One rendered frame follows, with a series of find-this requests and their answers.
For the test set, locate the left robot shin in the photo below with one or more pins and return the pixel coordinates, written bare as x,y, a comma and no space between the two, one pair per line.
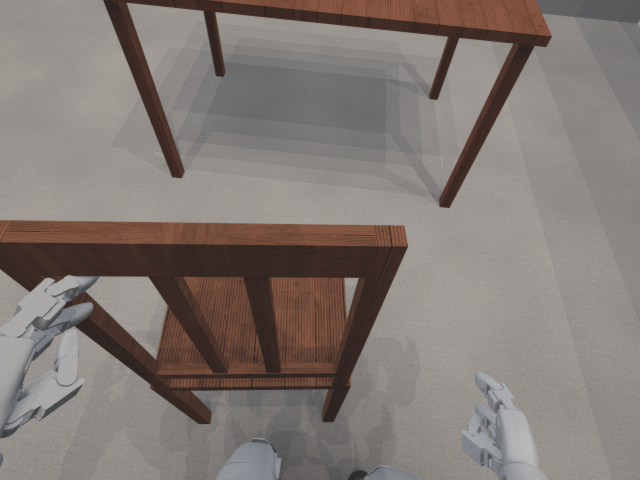
260,440

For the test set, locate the robot left thigh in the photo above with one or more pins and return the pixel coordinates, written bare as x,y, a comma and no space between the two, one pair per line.
251,461

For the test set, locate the right robot hand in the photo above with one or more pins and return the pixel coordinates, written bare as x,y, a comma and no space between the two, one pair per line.
509,439

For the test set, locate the table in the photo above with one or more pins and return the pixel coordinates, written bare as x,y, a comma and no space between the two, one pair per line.
519,22

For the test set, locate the left robot hand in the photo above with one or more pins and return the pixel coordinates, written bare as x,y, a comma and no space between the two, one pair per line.
38,318

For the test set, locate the chair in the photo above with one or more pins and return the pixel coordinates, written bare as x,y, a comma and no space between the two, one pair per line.
250,306

